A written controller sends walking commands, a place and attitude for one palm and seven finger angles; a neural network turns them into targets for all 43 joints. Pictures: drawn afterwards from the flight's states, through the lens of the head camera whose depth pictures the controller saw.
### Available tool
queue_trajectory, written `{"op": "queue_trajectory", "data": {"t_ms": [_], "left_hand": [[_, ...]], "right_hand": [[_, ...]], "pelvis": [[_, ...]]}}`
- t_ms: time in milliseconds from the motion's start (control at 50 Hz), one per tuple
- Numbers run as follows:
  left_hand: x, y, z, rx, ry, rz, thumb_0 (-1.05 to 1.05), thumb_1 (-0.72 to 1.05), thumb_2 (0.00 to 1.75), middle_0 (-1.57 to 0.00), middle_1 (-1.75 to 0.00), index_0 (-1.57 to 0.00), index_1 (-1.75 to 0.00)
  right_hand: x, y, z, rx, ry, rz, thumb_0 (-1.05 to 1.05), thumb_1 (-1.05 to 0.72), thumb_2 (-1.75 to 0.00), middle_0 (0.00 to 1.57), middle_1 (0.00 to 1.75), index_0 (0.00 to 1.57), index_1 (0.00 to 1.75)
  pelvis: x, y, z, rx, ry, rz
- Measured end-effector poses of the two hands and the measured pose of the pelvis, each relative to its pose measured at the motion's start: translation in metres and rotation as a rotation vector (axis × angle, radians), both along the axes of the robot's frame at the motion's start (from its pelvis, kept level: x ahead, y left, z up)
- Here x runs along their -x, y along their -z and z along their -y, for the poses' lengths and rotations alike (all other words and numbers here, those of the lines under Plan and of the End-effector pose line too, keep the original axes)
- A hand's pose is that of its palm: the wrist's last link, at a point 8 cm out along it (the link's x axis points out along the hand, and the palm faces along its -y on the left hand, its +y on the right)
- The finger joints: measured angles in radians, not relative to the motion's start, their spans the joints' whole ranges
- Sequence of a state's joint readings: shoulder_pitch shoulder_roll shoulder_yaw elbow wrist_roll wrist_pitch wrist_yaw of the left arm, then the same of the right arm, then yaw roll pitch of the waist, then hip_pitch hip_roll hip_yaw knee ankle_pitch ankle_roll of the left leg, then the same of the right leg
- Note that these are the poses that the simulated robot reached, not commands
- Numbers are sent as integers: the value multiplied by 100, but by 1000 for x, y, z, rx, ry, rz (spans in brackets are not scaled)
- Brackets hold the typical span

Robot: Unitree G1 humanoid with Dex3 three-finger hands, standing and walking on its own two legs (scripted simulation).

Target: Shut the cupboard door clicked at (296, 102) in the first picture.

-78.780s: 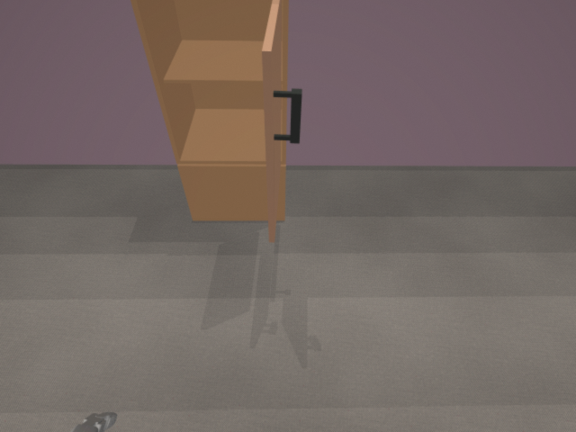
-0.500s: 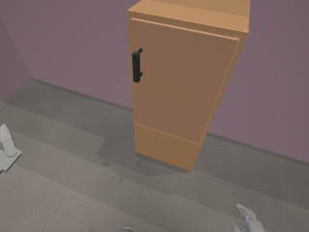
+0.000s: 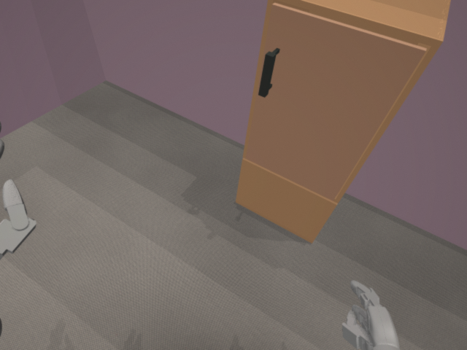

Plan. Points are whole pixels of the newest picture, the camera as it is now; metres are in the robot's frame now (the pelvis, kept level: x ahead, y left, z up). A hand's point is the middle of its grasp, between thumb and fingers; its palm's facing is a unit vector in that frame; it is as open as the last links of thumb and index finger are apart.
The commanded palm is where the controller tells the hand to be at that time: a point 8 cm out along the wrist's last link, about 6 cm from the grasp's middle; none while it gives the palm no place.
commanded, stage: stop stepping back and stand still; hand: left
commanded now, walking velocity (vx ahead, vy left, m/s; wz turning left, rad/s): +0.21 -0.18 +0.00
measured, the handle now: (269, 72) +0.85 -0.01 +0.04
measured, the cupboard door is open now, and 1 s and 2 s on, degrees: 0 0 0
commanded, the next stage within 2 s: let the arm hang, fingers relaxed in 0.78 s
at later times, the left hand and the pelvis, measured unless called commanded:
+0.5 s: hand out of the picture +0.09 +0.23 +0.20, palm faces +0.37 -0.83 -0.43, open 7.4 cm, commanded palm +0.06 +0.26 +0.19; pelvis -0.12 -0.01 +0.02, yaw -9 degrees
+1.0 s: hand (63, 335) +0.12 +0.24 +0.04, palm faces +0.10 -0.86 -0.50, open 7.4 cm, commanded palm none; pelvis -0.12 +0.02 +0.00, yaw -7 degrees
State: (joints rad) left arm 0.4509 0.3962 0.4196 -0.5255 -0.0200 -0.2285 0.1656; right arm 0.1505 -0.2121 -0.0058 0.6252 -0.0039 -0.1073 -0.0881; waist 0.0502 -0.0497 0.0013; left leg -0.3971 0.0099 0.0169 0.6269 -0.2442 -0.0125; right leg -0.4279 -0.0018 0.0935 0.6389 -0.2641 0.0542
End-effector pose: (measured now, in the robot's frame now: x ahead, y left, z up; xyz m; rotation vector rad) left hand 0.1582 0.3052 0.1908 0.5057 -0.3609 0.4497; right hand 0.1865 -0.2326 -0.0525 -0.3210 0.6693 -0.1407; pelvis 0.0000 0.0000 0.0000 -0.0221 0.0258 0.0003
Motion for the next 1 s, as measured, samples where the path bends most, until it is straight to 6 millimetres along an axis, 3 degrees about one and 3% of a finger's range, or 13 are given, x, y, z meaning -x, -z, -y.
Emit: {"op": "queue_trajectory", "data": {"t_ms": [80, 200, 280, 380, 460, 540, 600, 660, 880, 900, 940, 1000], "left_hand": [[6, -9, -2, -3, 63, 39, 2, 89, 90, -21, -30, -21, -30], [35, -31, 19, -20, 185, 18, 2, 89, 90, -21, -30, -21, -30], [50, -35, 29, -24, 192, -25, 1, 89, 90, -21, -30, -21, -30], [77, -25, 39, -61, 167, -93, 1, 89, 90, -21, -30, -21, -30], [99, -26, 39, -35, 142, -77, 1, 89, 90, -22, -30, -21, -30], [101, -20, 35, -6, 111, -50, 1, 89, 90, -22, -30, -21, -30], [93, -15, 34, 19, 111, -19, 1, 89, 90, -22, -30, -21, -30], [85, -10, 33, 14, 136, -6, 1, 89, 90, -21, -30, -21, -30], [82, -28, 40, -120, 164, -59, 2, 89, 90, -22, -30, -21, -30], [80, -21, 38, -128, 160, -94, 1, 89, 90, -22, -30, -21, -30], [67, 20, 29, -74, 146, -280, 1, 89, 90, -21, -30, -20, -30], [63, 116, 22, 99, 109, -656, 0, 90, 90, -20, -30, -20, -30]], "right_hand": [[15, -12, -23, -58, -3, 78, 1, -90, -90, 20, 30, 20, 30], [82, -28, -31, -140, 58, 120, 1, -90, -89, 20, 30, 20, 30], [136, -20, -13, -141, 127, 51, 1, -90, -89, 20, 30, 20, 30], [202, 11, 24, -104, 198, -78, 1, -90, -90, 20, 30, 20, 30], [254, 17, 47, -71, 283, -178, 1, -90, -90, 20, 30, 20, 30], [284, 20, 61, -22, 336, -210, 1, -90, -90, 20, 30, 20, 30], [289, 24, 62, 8, 340, -221, 1, -90, -90, 20, 29, 20, 30], [279, 27, 57, 14, 348, -190, 1, -90, -90, 20, 29, 20, 30], [210, 26, 12, -156, 233, -55, 1, -90, -90, 20, 30, 20, 30], [205, 28, 10, -165, 204, -59, 1, -90, -90, 20, 30, 20, 30], [194, 36, 9, -176, 147, -89, 1, -90, -90, 20, 30, 20, 30], [185, 51, 9, -175, 123, -118, 1, -90, -90, 20, 30, 20, 30]], "pelvis": [[36, -5, -6, 4, 46, 29], [66, -17, -8, 42, 129, 40], [86, -22, 0, 31, 125, 25], [117, -13, 9, -18, 146, 20], [122, -20, 12, -40, 158, 36], [126, -19, 11, -40, 146, 38], [127, -14, 7, -29, 122, 40], [126, -7, 2, -27, 118, 39], [121, -9, 5, -21, 145, 19], [119, -10, 3, -21, 141, 14], [118, -8, -4, -25, 132, 9], [118, -1, -15, -29, 128, 10]]}}
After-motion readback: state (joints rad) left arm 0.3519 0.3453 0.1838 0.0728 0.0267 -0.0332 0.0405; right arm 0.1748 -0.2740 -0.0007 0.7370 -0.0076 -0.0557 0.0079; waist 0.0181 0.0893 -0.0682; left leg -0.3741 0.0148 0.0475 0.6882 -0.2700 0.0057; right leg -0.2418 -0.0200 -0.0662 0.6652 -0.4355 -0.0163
